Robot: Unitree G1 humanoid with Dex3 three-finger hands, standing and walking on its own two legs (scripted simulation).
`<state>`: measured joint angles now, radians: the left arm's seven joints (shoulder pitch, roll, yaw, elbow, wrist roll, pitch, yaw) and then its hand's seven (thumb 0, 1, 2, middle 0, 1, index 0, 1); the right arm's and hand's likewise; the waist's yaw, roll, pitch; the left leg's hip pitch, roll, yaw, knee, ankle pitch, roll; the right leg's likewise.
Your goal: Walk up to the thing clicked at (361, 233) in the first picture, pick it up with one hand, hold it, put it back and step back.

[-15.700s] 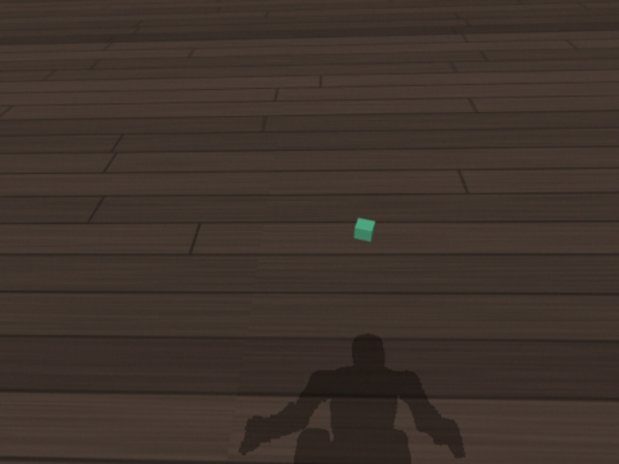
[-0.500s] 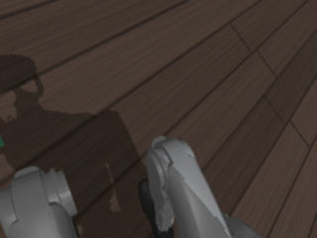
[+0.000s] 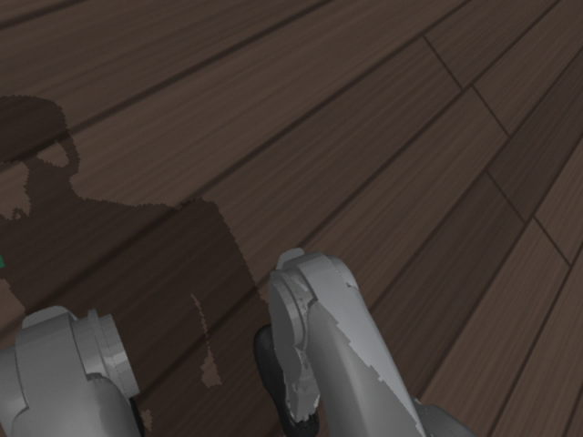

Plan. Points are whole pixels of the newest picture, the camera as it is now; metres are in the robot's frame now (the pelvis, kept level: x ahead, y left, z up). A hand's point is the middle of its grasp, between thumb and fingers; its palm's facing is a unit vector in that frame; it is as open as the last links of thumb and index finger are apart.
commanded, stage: close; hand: left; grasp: from above
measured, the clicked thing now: out of the picture +0.41 +0.34 -0.26
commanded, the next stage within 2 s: settle in 0.66 s
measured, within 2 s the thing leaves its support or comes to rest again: leaves its support in 1.04 s
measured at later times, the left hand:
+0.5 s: hand out of the picture +0.39 +0.34 -0.24, palm faces -0.40 -0.19 -0.90, open 10.3 cm
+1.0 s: hand out of the picture +0.39 +0.34 -0.24, palm faces -0.40 -0.19 -0.89, open 9.8 cm
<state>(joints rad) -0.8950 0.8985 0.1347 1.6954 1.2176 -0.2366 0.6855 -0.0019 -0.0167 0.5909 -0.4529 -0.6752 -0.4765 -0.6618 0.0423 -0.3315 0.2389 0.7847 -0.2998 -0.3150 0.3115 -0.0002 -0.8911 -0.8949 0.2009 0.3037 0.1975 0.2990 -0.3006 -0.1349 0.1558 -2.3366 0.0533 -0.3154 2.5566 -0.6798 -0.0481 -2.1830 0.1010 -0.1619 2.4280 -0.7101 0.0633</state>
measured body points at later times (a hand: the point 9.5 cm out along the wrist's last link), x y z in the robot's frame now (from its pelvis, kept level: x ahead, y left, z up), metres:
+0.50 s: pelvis +0.00 +0.00 +0.00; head +0.25 +0.12 +0.35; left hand +0.41 +0.34 -0.19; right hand +0.08 -0.26 -0.07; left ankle +0.07 +0.14 -0.26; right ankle +0.11 -0.12 -0.26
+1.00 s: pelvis +0.00 +0.00 +0.00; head +0.25 +0.12 +0.35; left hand +0.41 +0.34 -0.19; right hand +0.08 -0.26 -0.07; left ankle +0.07 +0.14 -0.26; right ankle +0.11 -0.12 -0.26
